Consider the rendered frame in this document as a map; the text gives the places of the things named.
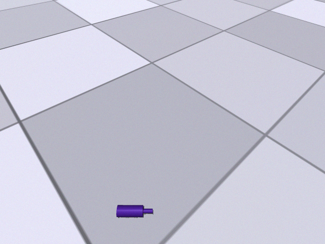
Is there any bottle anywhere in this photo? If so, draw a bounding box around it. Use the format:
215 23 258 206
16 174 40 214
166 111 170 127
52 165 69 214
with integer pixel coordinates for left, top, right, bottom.
116 205 153 217

